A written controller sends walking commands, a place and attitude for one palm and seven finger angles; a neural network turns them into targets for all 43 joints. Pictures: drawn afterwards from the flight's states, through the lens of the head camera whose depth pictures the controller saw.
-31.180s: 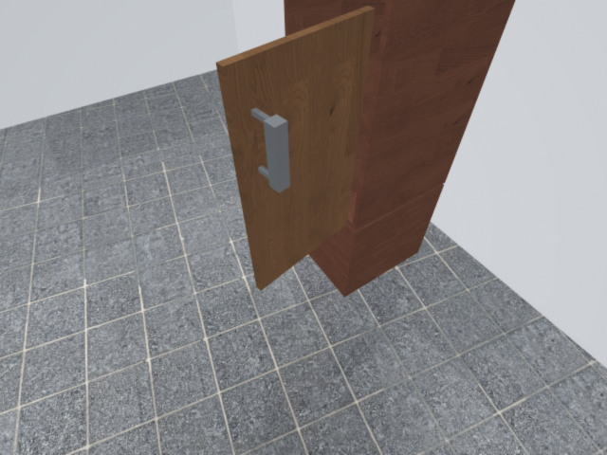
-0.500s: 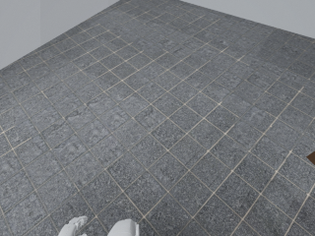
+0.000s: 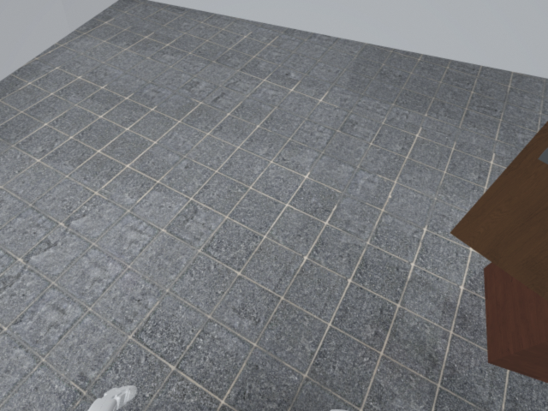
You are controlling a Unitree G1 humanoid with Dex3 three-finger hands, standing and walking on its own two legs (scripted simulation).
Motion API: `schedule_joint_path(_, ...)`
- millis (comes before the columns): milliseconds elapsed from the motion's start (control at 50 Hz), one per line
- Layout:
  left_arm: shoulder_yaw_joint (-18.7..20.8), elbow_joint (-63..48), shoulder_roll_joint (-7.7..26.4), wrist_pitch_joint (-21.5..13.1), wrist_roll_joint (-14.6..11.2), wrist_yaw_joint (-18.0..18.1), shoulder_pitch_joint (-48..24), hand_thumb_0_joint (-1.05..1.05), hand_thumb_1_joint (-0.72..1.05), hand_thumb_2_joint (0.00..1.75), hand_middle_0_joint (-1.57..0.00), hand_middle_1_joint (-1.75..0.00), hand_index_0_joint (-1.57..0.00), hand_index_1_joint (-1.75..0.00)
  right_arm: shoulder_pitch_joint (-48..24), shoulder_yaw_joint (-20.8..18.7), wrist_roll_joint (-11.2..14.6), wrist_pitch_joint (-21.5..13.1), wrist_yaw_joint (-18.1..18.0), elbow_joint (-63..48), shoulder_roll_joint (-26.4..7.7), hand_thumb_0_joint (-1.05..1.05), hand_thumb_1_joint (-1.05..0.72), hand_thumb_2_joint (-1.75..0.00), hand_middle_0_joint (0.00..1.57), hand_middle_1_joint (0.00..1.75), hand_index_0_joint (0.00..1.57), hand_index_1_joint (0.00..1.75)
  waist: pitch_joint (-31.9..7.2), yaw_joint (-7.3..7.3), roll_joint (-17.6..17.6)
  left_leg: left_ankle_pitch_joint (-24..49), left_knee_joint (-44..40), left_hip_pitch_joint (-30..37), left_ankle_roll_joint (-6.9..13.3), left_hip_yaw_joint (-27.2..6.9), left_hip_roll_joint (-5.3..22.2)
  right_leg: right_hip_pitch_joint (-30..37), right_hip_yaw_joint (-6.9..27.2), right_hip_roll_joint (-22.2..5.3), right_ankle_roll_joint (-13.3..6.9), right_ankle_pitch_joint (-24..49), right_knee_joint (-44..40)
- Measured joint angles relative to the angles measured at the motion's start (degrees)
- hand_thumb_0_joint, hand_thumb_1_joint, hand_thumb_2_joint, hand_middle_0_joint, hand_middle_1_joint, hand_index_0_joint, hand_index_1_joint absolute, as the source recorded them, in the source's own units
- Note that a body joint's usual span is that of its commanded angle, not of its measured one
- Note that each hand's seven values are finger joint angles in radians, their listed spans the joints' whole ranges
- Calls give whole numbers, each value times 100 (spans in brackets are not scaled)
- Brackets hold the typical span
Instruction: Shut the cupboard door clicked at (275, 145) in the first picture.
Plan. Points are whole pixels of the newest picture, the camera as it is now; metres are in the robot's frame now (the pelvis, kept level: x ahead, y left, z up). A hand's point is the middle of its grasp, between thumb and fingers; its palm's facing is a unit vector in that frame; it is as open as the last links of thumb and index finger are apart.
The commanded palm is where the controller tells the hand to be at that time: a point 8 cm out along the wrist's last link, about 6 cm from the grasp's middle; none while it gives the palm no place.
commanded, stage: turn to face it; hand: left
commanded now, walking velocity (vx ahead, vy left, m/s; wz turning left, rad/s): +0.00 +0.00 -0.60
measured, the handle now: out of the picture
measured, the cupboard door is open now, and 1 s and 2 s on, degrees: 62 62 62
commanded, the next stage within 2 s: take the last steps up to it in 1.20 s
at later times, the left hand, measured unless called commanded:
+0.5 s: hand (164, 380) +0.18 +0.20 -0.17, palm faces -0.27 -0.95 -0.19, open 7.3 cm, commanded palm none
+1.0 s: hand (210, 350) +0.23 +0.13 -0.17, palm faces -0.53 -0.82 -0.23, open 7.3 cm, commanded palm none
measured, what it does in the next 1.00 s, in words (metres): steps on the spot, turning right: right foot, then left foot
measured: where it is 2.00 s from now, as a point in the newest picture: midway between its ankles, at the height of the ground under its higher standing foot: outside the picture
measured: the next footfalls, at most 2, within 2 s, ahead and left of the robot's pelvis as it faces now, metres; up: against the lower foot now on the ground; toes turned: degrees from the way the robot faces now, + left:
right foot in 0.04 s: +0.03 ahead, -0.14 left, +0.00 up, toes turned -6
left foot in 0.36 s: +0.11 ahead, +0.11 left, +0.00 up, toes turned -8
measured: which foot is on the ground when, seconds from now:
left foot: down 0.00-0.04, up 0.06-0.34, down 0.36-0.74, up 0.76-1.00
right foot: up 0.00-0.02, down 0.04-0.36, up 0.38-0.72, down 0.74-1.00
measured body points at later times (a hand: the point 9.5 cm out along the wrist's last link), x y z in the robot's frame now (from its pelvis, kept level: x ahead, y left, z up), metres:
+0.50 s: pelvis +0.03 +0.03 +0.00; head +0.09 +0.04 +0.45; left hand +0.20 +0.25 -0.16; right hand +0.03 -0.24 -0.12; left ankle +0.07 +0.12 -0.74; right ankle -0.05 -0.10 -0.66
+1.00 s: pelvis +0.05 +0.01 +0.00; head +0.08 -0.01 +0.44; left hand +0.26 +0.17 -0.15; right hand -0.03 -0.26 -0.14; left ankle +0.12 +0.10 -0.71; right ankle -0.04 -0.11 -0.74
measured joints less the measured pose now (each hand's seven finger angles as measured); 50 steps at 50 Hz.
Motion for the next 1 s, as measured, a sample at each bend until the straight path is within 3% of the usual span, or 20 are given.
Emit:
schedule_joint_path(40,-42,-74,35,-84,11,-5,22,1,91,90,-20,-30,-20,-30,101,-53,36,38,28,16,-66,1,-90,-89,20,30,20,30,-82,-26,-21,-228,391,-123,-89,122,49,410,-2,-41,-138,724,-957)
schedule_joint_path(60,-48,-77,32,-159,27,25,17,1,91,90,-20,-30,-20,-30,110,-86,58,78,36,41,-114,1,-90,-89,20,30,20,30,-118,-15,-19,-629,812,-302,-150,55,30,412,60,-46,-199,640,-1033)
schedule_joint_path(100,-105,-50,-80,-235,19,96,-8,1,91,90,-20,-30,-20,-30,11,-138,83,217,2,123,-253,1,-91,-89,20,30,20,30,-65,-31,148,-1225,1891,-740,-199,-469,-146,287,135,48,-234,471,-789)
schedule_joint_path(160,-147,-41,-164,-235,15,182,76,1,91,90,-20,-30,-20,-30,-126,-156,95,266,-27,173,-293,1,-91,-89,20,30,20,30,-45,-39,126,-1052,2893,-1233,-279,-794,-420,340,348,101,-208,609,-1004)
schedule_joint_path(240,-176,16,-164,-199,32,206,159,1,91,90,-20,-30,-21,-30,-188,-111,109,190,0,68,-195,1,-91,-89,20,30,20,30,-73,-43,-86,-749,2401,-1296,-356,-806,-572,423,621,103,-184,789,-1290)
schedule_joint_path(340,-150,59,-117,-128,25,181,207,1,91,90,-21,-30,-21,-30,-223,-37,139,71,3,-73,-67,1,-91,-89,20,30,20,30,-118,7,-295,-192,675,-729,-308,-814,-746,290,973,162,-31,698,-1103)
schedule_joint_path(380,-114,73,-70,-53,-18,170,194,1,91,90,-21,-30,-21,-30,-184,6,95,-35,-9,-112,-21,1,-91,-89,20,30,20,30,-158,-4,-353,73,305,-609,79,-758,-742,45,1052,222,-9,253,-606)
schedule_joint_path(420,-68,110,-6,8,-5,148,134,1,91,90,-20,-30,-21,-30,-149,78,39,-91,-23,-117,57,1,-91,-89,20,30,20,30,-114,11,-404,8,375,-575,269,-616,-653,-356,931,286,-17,-410,562)
schedule_joint_path(460,-24,130,38,24,8,97,77,1,91,90,-20,-30,-21,-30,-64,123,9,-103,-39,-118,117,1,-91,-89,20,30,20,30,-76,5,-387,34,205,-430,292,-522,-547,-658,678,264,17,-505,1559)
schedule_joint_path(520,20,95,55,39,0,39,4,1,91,90,-20,-30,-20,-30,43,138,-8,-86,-59,-62,160,1,-91,-89,20,30,20,30,-30,22,-320,181,-160,-177,264,-361,-407,-764,381,128,95,-345,1937)
schedule_joint_path(680,-15,41,-32,31,-5,12,-194,1,91,90,-20,-30,-20,-30,225,11,-4,-42,-14,145,59,1,-90,-89,20,30,20,30,-18,-107,-51,69,-174,40,138,121,-73,-119,67,-19,25,-176,335)
schedule_joint_path(740,-77,-39,-32,-76,4,19,-189,1,91,90,-20,-30,-20,-30,325,-57,38,8,26,194,-32,1,-90,-89,20,30,20,30,-90,-143,-12,-212,295,-73,14,294,32,459,-6,-29,-144,740,-977)
schedule_joint_path(760,-87,-63,-11,-155,21,45,-169,1,91,90,-20,-30,-20,-30,347,-79,60,45,36,204,-57,1,-90,-89,20,30,20,30,-148,-130,-64,-572,671,-238,-72,262,-10,529,86,-62,-172,600,-1172)
schedule_joint_path(800,-134,-19,-130,-252,12,123,-182,1,91,90,-20,-30,-20,-30,213,-121,84,186,1,272,-196,1,-91,-89,20,30,20,30,-83,-139,132,-1228,1717,-673,-174,-313,-142,404,156,48,-196,418,-935)
schedule_joint_path(860,-178,21,-222,-274,3,216,-61,1,91,90,-20,-30,-21,-30,20,-130,100,245,-44,297,-238,1,-91,-89,20,30,20,30,-48,-132,137,-1174,2786,-1181,-280,-725,-413,445,356,90,-180,579,-1072)
schedule_joint_path(920,-201,96,-234,-224,19,239,59,1,91,90,-20,-30,-21,-30,-79,-105,103,205,-15,210,-171,1,-91,-89,20,30,20,30,-88,-124,9,-853,2641,-1318,-341,-784,-523,521,535,82,-167,705,-1279)
schedule_joint_path(1000,-195,185,-221,-180,43,218,158,1,91,90,-21,-30,-21,-30,-157,-60,121,126,8,101,-57,1,-91,-89,20,30,19,30,-140,-61,-158,-573,1509,-1030,-315,-802,-656,518,748,82,-85,703,-1296)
